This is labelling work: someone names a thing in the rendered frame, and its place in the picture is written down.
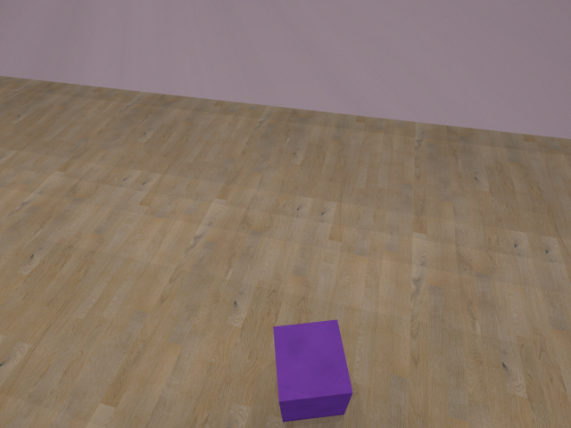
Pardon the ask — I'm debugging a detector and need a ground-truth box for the carton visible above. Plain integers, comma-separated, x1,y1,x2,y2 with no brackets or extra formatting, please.
273,320,353,422

